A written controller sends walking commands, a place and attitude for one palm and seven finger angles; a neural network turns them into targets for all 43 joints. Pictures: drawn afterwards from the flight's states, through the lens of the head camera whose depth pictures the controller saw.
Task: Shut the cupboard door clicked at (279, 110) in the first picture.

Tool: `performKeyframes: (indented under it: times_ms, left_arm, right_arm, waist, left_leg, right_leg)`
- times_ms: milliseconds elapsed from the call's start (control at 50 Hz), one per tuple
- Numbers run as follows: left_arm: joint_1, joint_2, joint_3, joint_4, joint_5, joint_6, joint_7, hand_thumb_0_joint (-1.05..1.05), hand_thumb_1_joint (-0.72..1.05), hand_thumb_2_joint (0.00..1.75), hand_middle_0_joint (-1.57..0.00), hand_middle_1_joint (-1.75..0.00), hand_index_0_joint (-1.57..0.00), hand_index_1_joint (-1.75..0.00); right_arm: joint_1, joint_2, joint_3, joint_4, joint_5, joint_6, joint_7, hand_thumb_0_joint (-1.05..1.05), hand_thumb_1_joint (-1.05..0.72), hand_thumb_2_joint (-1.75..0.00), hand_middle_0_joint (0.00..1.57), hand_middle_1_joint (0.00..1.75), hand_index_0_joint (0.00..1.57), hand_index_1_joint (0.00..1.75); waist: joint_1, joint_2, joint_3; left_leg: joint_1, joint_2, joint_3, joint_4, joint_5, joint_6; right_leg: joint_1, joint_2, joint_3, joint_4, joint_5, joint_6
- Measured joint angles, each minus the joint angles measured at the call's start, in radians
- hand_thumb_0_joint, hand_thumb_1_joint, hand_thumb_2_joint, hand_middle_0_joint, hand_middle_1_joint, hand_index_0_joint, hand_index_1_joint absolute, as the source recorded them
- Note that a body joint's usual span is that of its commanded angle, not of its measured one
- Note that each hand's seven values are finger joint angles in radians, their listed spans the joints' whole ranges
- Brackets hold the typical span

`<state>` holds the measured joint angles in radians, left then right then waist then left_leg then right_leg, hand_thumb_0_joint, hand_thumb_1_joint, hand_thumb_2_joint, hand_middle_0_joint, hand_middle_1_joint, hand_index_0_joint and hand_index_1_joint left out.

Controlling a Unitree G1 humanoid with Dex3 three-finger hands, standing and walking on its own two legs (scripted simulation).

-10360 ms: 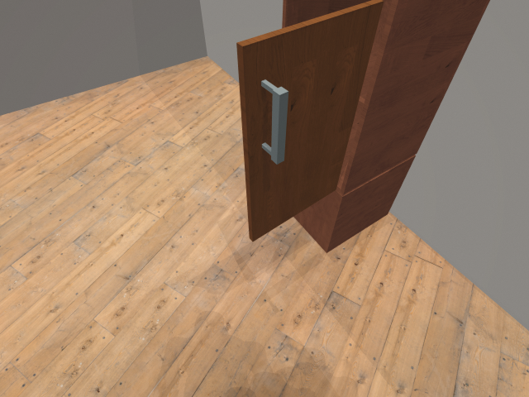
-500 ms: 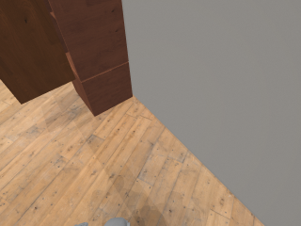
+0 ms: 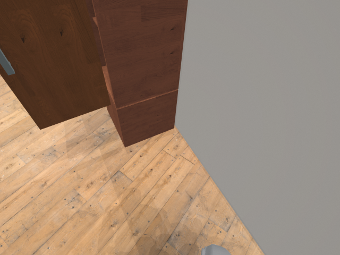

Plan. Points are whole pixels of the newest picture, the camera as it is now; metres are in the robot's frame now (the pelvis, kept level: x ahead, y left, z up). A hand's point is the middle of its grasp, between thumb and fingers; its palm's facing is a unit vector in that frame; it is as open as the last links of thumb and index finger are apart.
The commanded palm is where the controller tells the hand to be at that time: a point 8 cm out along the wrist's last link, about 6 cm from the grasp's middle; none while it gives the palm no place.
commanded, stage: turn to face it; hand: left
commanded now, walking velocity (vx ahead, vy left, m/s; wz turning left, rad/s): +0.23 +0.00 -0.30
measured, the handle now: out of the picture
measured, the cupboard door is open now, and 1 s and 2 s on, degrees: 93 93 93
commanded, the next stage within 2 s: take the last steps up to it in 1.20 s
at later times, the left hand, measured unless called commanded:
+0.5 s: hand (125, 211) +0.25 +0.15 -0.17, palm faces +0.18 -0.97 -0.15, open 7.2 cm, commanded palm none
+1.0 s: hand (95, 225) +0.20 +0.23 -0.16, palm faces +0.43 -0.86 -0.27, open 7.4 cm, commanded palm none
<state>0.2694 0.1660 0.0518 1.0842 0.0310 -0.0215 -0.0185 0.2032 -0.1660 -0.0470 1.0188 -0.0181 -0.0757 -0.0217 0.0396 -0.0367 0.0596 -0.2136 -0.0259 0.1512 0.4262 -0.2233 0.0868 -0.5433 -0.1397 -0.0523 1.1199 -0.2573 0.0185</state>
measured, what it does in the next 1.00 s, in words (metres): walks ahead, turning left: right foot, then left foot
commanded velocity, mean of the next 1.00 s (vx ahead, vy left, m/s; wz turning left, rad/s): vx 0.01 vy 0.00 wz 0.50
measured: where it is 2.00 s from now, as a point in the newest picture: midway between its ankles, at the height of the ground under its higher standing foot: (156, 232)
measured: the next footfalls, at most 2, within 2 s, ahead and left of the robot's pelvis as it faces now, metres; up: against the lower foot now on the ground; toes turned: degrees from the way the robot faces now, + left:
right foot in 0.26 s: +0.24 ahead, -0.15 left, +0.00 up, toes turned -6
left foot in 0.60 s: +0.23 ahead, +0.11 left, +0.00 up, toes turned +21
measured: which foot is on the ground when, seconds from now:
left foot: down 0.00-0.26, up 0.28-0.58, down 0.60-1.00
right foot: up 0.00-0.24, down 0.26-0.60, up 0.62-1.00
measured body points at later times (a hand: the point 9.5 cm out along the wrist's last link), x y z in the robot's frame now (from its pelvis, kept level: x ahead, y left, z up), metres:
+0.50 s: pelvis +0.16 -0.03 -0.01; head +0.19 -0.01 +0.44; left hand +0.24 +0.20 -0.16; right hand +0.21 -0.26 -0.16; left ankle +0.15 +0.08 -0.69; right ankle +0.20 -0.15 -0.74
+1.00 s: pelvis +0.21 -0.01 +0.00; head +0.25 +0.02 +0.44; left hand +0.18 +0.27 -0.14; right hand +0.39 -0.20 -0.14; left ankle +0.19 +0.09 -0.74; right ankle +0.26 -0.15 -0.71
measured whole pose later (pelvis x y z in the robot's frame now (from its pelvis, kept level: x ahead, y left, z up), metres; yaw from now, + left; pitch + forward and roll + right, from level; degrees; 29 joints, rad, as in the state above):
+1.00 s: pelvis +0.21 -0.01 +0.00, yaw +25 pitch +1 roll -1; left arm 0.15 0.24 0.06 0.92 0.02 0.05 0.01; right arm 0.16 -0.21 -0.05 0.92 -0.03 0.04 0.00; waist 0.00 0.01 0.08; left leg -0.31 -0.04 -0.05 0.51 -0.22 0.04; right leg -0.38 -0.05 -0.01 0.81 -0.42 0.07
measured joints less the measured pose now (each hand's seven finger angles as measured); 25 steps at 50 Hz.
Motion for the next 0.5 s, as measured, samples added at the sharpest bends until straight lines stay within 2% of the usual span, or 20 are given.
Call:
performKeyframes:
  times_ms: [60, 120, 180, 240, 260, 320, 360, 380, 420, 500]
  left_arm:
    - [-0.052, 0.008, 0.008, -0.024, 0.001, 0.009, 0.006, 0.01, 0.93, 0.9, -0.2, -0.3, -0.2, -0.3]
    - [-0.099, 0.025, 0.009, -0.04, -0.002, 0.015, 0.002, 0.01, 0.93, 0.9, -0.2, -0.3, -0.2, -0.3]
    - [-0.148, 0.037, 0.0, -0.053, -0.005, 0.014, 0.002, 0.01, 0.93, 0.9, -0.2, -0.3, -0.2, -0.3]
    - [-0.185, 0.042, -0.009, -0.075, -0.006, 0.002, 0.002, 0.01, 0.92, 0.9, -0.19, -0.3, -0.2, -0.3]
    - [-0.192, 0.042, -0.01, -0.086, -0.006, -0.008, 0.003, 0.01, 0.92, 0.9, -0.2, -0.3, -0.2, -0.3]
    - [-0.22, 0.014, -0.014, -0.116, -0.01, -0.034, 0.014, 0.01, 0.92, 0.9, -0.2, -0.3, -0.2, -0.3]
    - [-0.217, -0.004, -0.017, -0.133, -0.013, -0.031, 0.025, 0.01, 0.91, 0.9, -0.2, -0.3, -0.2, -0.3]
    - [-0.211, -0.011, -0.017, -0.136, -0.012, -0.027, 0.03, 0.01, 0.91, 0.9, -0.2, -0.3, -0.2, -0.3]
    - [-0.193, -0.021, -0.018, -0.132, -0.009, -0.016, 0.035, 0.0, 0.91, 0.9, -0.2, -0.3, -0.2, -0.3]
    - [-0.164, -0.016, 0.004, -0.128, -0.01, -0.007, 0.041, -0.01, 0.93, 0.89, -0.2, -0.3, -0.21, -0.3]
  right_arm:
    - [0.055, -0.001, 0.007, 0.023, 0.0, 0.001, 0.003, -0.01, -0.95, -0.9, 0.2, 0.3, 0.2, 0.3]
    - [0.106, 0.006, 0.017, 0.047, -0.003, 0.006, 0.003, -0.01, -0.94, -0.9, 0.2, 0.3, 0.2, 0.3]
    - [0.152, 0.018, 0.027, 0.075, -0.006, 0.014, 0.001, 0.0, -0.93, -0.9, 0.2, 0.3, 0.2, 0.3]
    - [0.201, 0.034, 0.034, 0.108, -0.004, 0.03, 0.001, 0.0, -0.92, -0.9, 0.2, 0.3, 0.2, 0.3]
    - [0.216, 0.04, 0.034, 0.116, 0.0, 0.038, 0.003, 0.0, -0.92, -0.9, 0.2, 0.3, 0.2, 0.3]
    - [0.196, 0.034, 0.022, 0.126, 0.011, 0.075, 0.008, 0.0, -0.92, -0.9, 0.2, 0.3, 0.2, 0.3]
    - [0.163, 0.026, 0.014, 0.114, 0.01, 0.099, 0.011, 0.0, -0.91, -0.9, 0.2, 0.3, 0.2, 0.3]
    - [0.145, 0.022, 0.01, 0.103, 0.009, 0.108, 0.014, 0.0, -0.91, -0.9, 0.2, 0.3, 0.2, 0.3]
    - [0.109, 0.015, 0.004, 0.076, 0.006, 0.119, 0.021, 0.0, -0.91, -0.9, 0.2, 0.3, 0.2, 0.3]
    - [0.044, 0.0, -0.01, 0.014, 0.002, 0.124, 0.034, 0.0, -0.91, -0.9, 0.2, 0.3, 0.2, 0.3]
  waist:
    - [-0.014, 0.004, -0.007]
    - [-0.033, 0.009, -0.006]
    - [-0.065, 0.016, 0.004]
    - [-0.091, 0.019, 0.01]
    - [-0.094, 0.017, 0.009]
    - [-0.103, 0.05, 0.04]
    - [-0.103, 0.056, 0.051]
    - [-0.104, 0.054, 0.05]
    - [-0.105, 0.041, 0.038]
    - [-0.089, 0.008, 0.016]
  left_leg:
    - [0.082, -0.005, 0.002, -0.076, -0.002, -0.007]
    - [0.147, -0.003, 0.006, -0.111, -0.026, -0.02]
    - [0.185, 0.002, -0.006, -0.095, -0.072, -0.036]
    - [0.19, 0.011, -0.035, -0.01, -0.153, -0.059]
    - [0.169, 0.013, -0.046, 0.058, -0.191, -0.066]
    - [-0.007, 0.034, -0.095, 0.464, -0.308, -0.091]
    - [-0.121, 0.045, -0.104, 0.659, -0.317, -0.105]
    - [-0.166, 0.055, -0.102, 0.701, -0.303, -0.111]
    - [-0.226, 0.073, -0.088, 0.694, -0.27, -0.123]
    - [-0.256, 0.093, -0.058, 0.529, -0.208, -0.137]
  right_leg:
    - [-0.047, 0.004, 0.003, -0.104, 0.073, 0.004]
    - [-0.046, 0.014, -0.007, -0.228, 0.124, -0.001]
    - [0.009, 0.03, -0.024, -0.376, 0.137, -0.008]
    - [0.114, 0.055, -0.044, -0.514, 0.177, -0.012]
    - [0.146, 0.055, -0.052, -0.537, 0.187, -0.021]
    - [0.168, 0.055, -0.102, -0.488, 0.02, -0.043]
    - [0.193, 0.05, -0.128, -0.503, 0.011, -0.033]
    - [0.206, 0.048, -0.139, -0.518, 0.014, -0.032]
    - [0.23, 0.037, -0.16, -0.547, 0.014, -0.031]
    - [0.267, 0.007, -0.202, -0.571, 0.002, -0.014]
